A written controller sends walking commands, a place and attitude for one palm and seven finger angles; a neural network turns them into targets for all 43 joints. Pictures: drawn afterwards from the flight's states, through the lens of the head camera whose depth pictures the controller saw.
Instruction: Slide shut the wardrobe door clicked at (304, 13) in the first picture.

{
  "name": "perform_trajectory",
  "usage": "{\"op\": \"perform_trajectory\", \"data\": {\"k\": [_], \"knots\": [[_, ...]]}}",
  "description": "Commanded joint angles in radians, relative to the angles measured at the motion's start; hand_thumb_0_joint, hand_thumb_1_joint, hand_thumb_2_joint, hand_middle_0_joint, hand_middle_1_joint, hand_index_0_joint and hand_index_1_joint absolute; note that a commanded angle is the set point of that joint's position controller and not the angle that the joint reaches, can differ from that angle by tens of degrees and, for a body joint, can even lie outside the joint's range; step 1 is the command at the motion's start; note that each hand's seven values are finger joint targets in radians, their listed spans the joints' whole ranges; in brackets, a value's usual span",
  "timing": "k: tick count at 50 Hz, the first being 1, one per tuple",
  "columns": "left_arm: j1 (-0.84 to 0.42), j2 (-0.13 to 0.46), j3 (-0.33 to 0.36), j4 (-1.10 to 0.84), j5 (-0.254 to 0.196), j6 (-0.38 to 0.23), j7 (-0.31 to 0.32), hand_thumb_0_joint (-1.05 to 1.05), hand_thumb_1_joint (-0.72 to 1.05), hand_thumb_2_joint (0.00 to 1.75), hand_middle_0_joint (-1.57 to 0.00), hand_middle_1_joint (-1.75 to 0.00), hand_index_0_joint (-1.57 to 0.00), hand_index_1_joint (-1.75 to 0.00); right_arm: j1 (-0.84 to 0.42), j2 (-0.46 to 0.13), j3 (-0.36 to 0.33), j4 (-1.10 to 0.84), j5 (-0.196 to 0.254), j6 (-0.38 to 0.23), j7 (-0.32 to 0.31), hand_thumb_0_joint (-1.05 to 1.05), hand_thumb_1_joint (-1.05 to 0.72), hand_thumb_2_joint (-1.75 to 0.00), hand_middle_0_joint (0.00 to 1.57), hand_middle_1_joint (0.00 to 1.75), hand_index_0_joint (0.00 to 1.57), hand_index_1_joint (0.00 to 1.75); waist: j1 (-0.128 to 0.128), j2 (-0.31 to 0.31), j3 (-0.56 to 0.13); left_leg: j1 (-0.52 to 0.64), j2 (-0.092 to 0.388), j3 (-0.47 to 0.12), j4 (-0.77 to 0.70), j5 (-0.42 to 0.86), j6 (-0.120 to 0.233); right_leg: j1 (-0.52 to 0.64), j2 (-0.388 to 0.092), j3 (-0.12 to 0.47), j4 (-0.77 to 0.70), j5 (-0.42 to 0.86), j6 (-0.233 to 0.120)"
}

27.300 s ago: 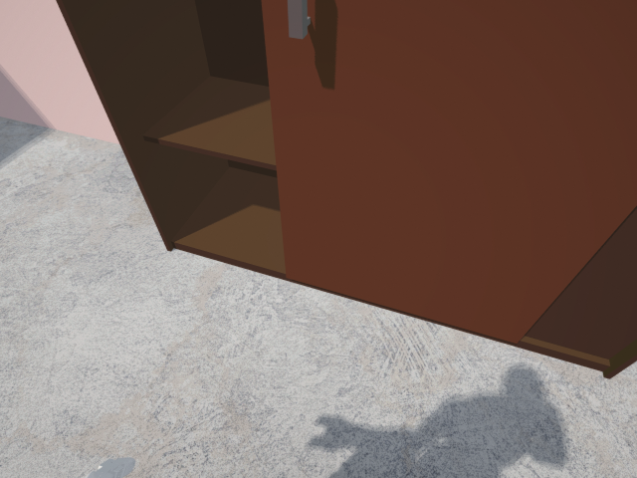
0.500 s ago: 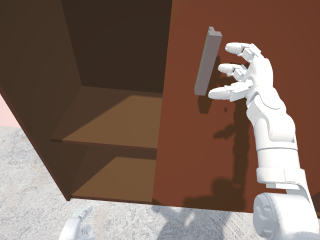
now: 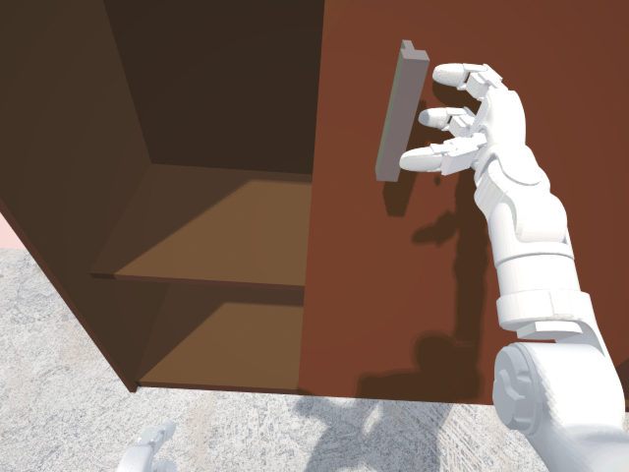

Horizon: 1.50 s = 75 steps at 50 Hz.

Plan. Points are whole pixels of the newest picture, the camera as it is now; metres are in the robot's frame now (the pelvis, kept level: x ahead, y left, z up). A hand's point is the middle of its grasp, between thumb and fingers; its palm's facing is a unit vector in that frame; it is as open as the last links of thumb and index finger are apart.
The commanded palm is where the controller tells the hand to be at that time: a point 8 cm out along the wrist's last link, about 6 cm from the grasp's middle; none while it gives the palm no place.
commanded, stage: slide the fingers in behind the handle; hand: right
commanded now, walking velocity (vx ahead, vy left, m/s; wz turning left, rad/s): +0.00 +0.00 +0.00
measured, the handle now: (396, 112) +0.48 -0.05 +0.25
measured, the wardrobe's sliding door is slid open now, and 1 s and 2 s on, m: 0.51 0.51 0.51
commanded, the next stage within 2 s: grip the handle and tug to test in 1.72 s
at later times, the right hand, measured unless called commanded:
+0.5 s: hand (423, 134) +0.42 -0.08 +0.26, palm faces -0.03 +1.00 +0.01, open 14.0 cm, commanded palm +0.40 -0.13 +0.25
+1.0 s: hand (403, 130) +0.43 -0.05 +0.26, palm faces -0.04 +1.00 +0.02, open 14.0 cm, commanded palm +0.41 -0.11 +0.25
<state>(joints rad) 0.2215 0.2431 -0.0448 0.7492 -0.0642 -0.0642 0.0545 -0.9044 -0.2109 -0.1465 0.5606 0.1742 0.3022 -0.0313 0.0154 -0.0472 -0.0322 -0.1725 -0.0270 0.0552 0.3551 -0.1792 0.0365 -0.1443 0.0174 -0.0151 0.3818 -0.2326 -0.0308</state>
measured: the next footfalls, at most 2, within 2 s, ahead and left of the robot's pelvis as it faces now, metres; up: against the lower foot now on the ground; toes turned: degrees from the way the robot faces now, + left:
none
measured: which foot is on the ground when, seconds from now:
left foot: down 0.00-1.00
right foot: down 0.00-1.00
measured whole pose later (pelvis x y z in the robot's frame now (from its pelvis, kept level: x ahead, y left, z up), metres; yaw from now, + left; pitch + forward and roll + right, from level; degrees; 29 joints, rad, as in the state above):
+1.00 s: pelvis +0.01 +0.00 +0.00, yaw +1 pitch -1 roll +0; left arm 0.17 0.22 -0.05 0.72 -0.05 -0.01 0.03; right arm -0.81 -0.11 -0.10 0.38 0.17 0.38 -0.12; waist 0.03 -0.05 -0.04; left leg -0.15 -0.03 0.04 0.36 -0.19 0.04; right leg -0.11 0.01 -0.03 0.37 -0.24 -0.03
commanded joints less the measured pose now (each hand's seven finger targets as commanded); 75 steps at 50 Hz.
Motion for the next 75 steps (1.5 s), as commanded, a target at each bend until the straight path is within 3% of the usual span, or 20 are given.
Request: {"op": "perform_trajectory", "data": {"k": [1, 7, 12, 14, 15, 18, 25, 27, 30, 32, 47, 51, 55, 58, 60, 63, 65, 68, 70, 75], "knots": [[-0.100, 0.108, 0.039, -0.154, -0.001, -0.062, 0.001, 0.00, 0.90, 0.90, -0.20, -0.30, -0.20, -0.30, -0.523, -0.110, -0.001, -0.226, 0.002, -0.071, -0.003, 0.00, 0.50, -0.30, 0.30, 1.20, 0.30, 1.20, 0.021, 0.068, -0.291, 0.089, 0.023, -0.039, -0.029, 0.222, -0.009, 0.094, -0.014, 0.028, -0.023, 0.251, -0.019], [-0.116, 0.109, 0.036, -0.162, -0.004, -0.060, -0.002, 0.00, 0.90, 0.90, -0.20, -0.30, -0.20, -0.30, -0.463, -0.112, -0.007, -0.257, 0.011, -0.057, -0.002, 0.00, 0.50, -0.30, 0.30, 1.20, 0.30, 1.20, 0.010, 0.085, -0.263, 0.085, 0.019, -0.034, -0.032, 0.194, -0.009, 0.085, -0.019, 0.031, -0.032, 0.235, -0.015], [-0.141, 0.101, 0.034, -0.181, 0.002, -0.060, -0.005, 0.00, 0.90, 0.90, -0.20, -0.30, -0.20, -0.30, -0.443, -0.131, -0.028, -0.380, 0.008, -0.056, -0.023, 0.00, 0.50, -0.30, 0.30, 1.20, 0.30, 1.20, -0.006, 0.052, -0.306, 0.117, 0.019, -0.037, -0.022, 0.225, -0.005, 0.108, -0.021, 0.029, -0.032, 0.278, -0.011], [-0.154, 0.094, 0.032, -0.187, 0.002, -0.061, -0.008, 0.00, 0.90, 0.90, -0.20, -0.30, -0.20, -0.30, -0.439, -0.085, 0.005, -0.420, 0.006, -0.046, -0.031, 0.00, 0.50, -0.30, 0.30, 1.20, 0.30, 1.20, -0.003, 0.067, -0.301, 0.114, 0.017, -0.033, -0.016, 0.241, -0.007, 0.116, -0.023, 0.028, -0.030, 0.295, -0.009], [-0.155, 0.097, 0.035, -0.183, 0.004, -0.057, -0.011, 0.00, 0.90, 0.90, -0.20, -0.30, -0.20, -0.30, -0.416, -0.109, -0.013, -0.426, 0.001, -0.045, -0.042, 0.00, 0.50, -0.30, 0.30, 1.20, 0.30, 1.20, -0.012, 0.068, -0.306, 0.123, 0.018, -0.030, -0.016, 0.237, -0.004, 0.115, -0.025, 0.028, -0.029, 0.303, -0.007], [-0.161, 0.096, 0.030, -0.176, 0.005, -0.046, -0.007, 0.00, 0.90, 0.90, -0.20, -0.30, -0.20, -0.30, -0.432, -0.110, -0.020, -0.394, -0.001, -0.015, -0.058, 0.00, 0.50, -0.30, 0.30, 1.20, 0.30, 1.20, -0.001, 0.099, -0.272, 0.106, 0.017, -0.036, -0.029, 0.206, -0.011, 0.097, -0.023, 0.023, -0.036, 0.256, -0.010], [-0.176, 0.092, 0.027, -0.182, 0.009, -0.024, -0.008, 0.00, 0.90, 0.90, -0.20, -0.30, -0.20, -0.30, -0.384, -0.090, -0.012, -0.393, -0.002, 0.008, -0.066, 0.00, 0.50, -0.30, 0.30, 1.20, 0.30, 1.20, -0.010, 0.092, -0.273, 0.127, 0.020, -0.035, -0.027, 0.230, -0.007, 0.087, -0.020, 0.020, -0.034, 0.279, -0.007], [-0.175, 0.091, 0.027, -0.181, 0.007, -0.021, -0.006, 0.00, 0.90, 0.90, -0.20, -0.30, -0.20, -0.30, -0.404, -0.068, 0.007, -0.387, 0.001, 0.013, -0.060, 0.00, 0.50, -0.30, 0.30, 1.20, 0.30, 1.20, 0.005, 0.088, -0.265, 0.106, 0.019, -0.037, -0.029, 0.242, -0.011, 0.103, -0.021, 0.018, -0.030, 0.277, -0.009], [-0.179, 0.088, 0.028, -0.187, 0.007, -0.018, -0.008, 0.00, 0.90, 0.90, -0.20, -0.30, -0.20, -0.30, -0.409, -0.054, 0.024, -0.411, -0.001, 0.012, -0.059, 0.00, 0.50, -0.30, 0.30, 1.20, 0.30, 1.20, 0.000, 0.054, -0.286, 0.118, 0.020, -0.034, -0.022, 0.254, -0.004, 0.114, -0.018, 0.021, -0.025, 0.303, -0.005], [-0.179, 0.083, 0.030, -0.187, 0.006, -0.025, -0.009, 0.00, 0.90, 0.90, -0.20, -0.30, -0.20, -0.30, -0.441, -0.003, 0.060, -0.430, 0.006, 0.009, -0.058, 0.00, 0.50, -0.30, 0.30, 1.20, 0.30, 1.20, 0.015, 0.057, -0.291, 0.098, 0.016, -0.032, -0.019, 0.273, -0.006, 0.142, -0.020, 0.026, -0.019, 0.320, -0.005], [-0.175, 0.083, 0.031, -0.187, 0.017, 0.000, -0.014, 0.00, 0.90, 0.90, -0.20, -0.30, -0.20, -0.30, -0.396, -0.063, -0.012, -0.403, -0.007, 0.005, -0.100, 0.00, 0.50, -0.30, 0.30, 1.20, 0.30, 1.20, -0.013, 0.127, -0.315, 0.175, 0.022, -0.039, -0.010, 0.322, -0.011, 0.087, -0.014, 0.012, -0.025, 0.331, -0.013], [-0.177, 0.080, 0.031, -0.190, 0.009, 0.003, -0.020, 0.00, 0.90, 0.90, -0.20, -0.30, -0.20, -0.30, -0.403, -0.005, 0.043, -0.399, -0.009, 0.012, -0.092, 0.00, 0.50, -0.30, 0.30, 1.20, 0.30, 1.20, 0.001, 0.088, -0.274, 0.140, 0.019, -0.036, -0.019, 0.295, -0.010, 0.090, -0.015, 0.012, -0.024, 0.303, -0.012], [-0.174, 0.085, 0.034, -0.184, 0.010, -0.005, -0.015, 0.00, 0.90, 0.90, -0.20, -0.30, -0.20, -0.30, -0.456, -0.009, 0.050, -0.401, -0.005, 0.017, -0.096, 0.00, 0.50, -0.30, 0.30, 1.20, 0.30, 1.20, 0.005, 0.074, -0.277, 0.127, 0.020, -0.037, -0.026, 0.248, -0.008, 0.090, -0.011, 0.017, -0.026, 0.272, -0.012], [-0.171, 0.081, 0.036, -0.186, 0.013, -0.017, -0.014, 0.00, 0.90, 0.90, -0.20, -0.30, -0.20, -0.30, -0.448, -0.026, 0.022, -0.419, 0.004, 0.000, -0.099, 0.00, 0.50, -0.30, 0.30, 1.20, 0.30, 1.20, 0.000, 0.109, -0.326, 0.156, 0.017, -0.043, -0.020, 0.288, -0.012, 0.105, -0.009, 0.016, -0.018, 0.296, -0.017], [-0.171, 0.085, 0.037, -0.180, 0.014, -0.012, -0.016, 0.00, 0.90, 0.90, -0.20, -0.30, -0.20, -0.30, -0.426, -0.045, 0.013, -0.395, -0.001, -0.004, -0.101, 0.00, 0.50, -0.30, 0.30, 1.20, 0.30, 1.20, -0.008, 0.116, -0.310, 0.168, 0.022, -0.041, -0.021, 0.282, -0.011, 0.082, -0.008, 0.014, -0.023, 0.292, -0.015], [-0.169, 0.079, 0.035, -0.181, 0.012, -0.013, -0.017, 0.00, 0.90, 0.90, -0.20, -0.30, -0.20, -0.30, -0.423, -0.009, 0.030, -0.385, -0.005, 0.001, -0.104, 0.00, 0.50, -0.30, 0.30, 1.20, 0.30, 1.20, 0.002, 0.118, -0.286, 0.147, 0.019, -0.043, -0.025, 0.284, -0.016, 0.083, -0.009, 0.009, -0.023, 0.280, -0.017], [-0.166, 0.085, 0.036, -0.178, 0.014, -0.005, -0.018, 0.00, 0.90, 0.90, -0.20, -0.30, -0.20, -0.30, -0.405, -0.045, 0.007, -0.370, -0.009, 0.006, -0.107, 0.00, 0.50, -0.30, 0.30, 1.20, 0.30, 1.20, -0.009, 0.109, -0.280, 0.156, 0.022, -0.042, -0.027, 0.267, -0.012, 0.068, -0.009, 0.008, -0.027, 0.271, -0.015], [-0.170, 0.080, 0.032, -0.181, 0.011, -0.007, -0.014, 0.00, 0.90, 0.90, -0.20, -0.30, -0.20, -0.30, -0.461, -0.009, 0.035, -0.367, -0.010, 0.009, -0.108, 0.00, 0.50, -0.30, 0.30, 1.20, 0.30, 1.20, 0.011, 0.112, -0.263, 0.127, 0.021, -0.045, -0.038, 0.234, -0.018, 0.073, -0.010, 0.008, -0.030, 0.235, -0.018], [-0.161, 0.086, 0.034, -0.177, 0.015, -0.006, -0.013, 0.00, 0.90, 0.90, -0.20, -0.30, -0.20, -0.30, -0.438, -0.039, 0.011, -0.343, -0.008, 0.005, -0.110, 0.00, 0.50, -0.30, 0.30, 1.20, 0.30, 1.20, -0.001, 0.127, -0.264, 0.141, 0.021, -0.043, -0.037, 0.228, -0.014, 0.060, -0.010, 0.011, -0.032, 0.239, -0.017], [-0.157, 0.084, 0.034, -0.177, 0.016, -0.012, -0.013, 0.00, 0.90, 0.90, -0.20, -0.30, -0.20, -0.30, -0.455, -0.031, 0.023, -0.344, -0.008, -0.016, -0.103, 0.00, 0.50, -0.30, 0.30, 1.20, 0.30, 1.20, 0.002, 0.104, -0.286, 0.148, 0.023, -0.046, -0.031, 0.250, -0.013, 0.074, -0.008, 0.012, -0.029, 0.257, -0.016]]}}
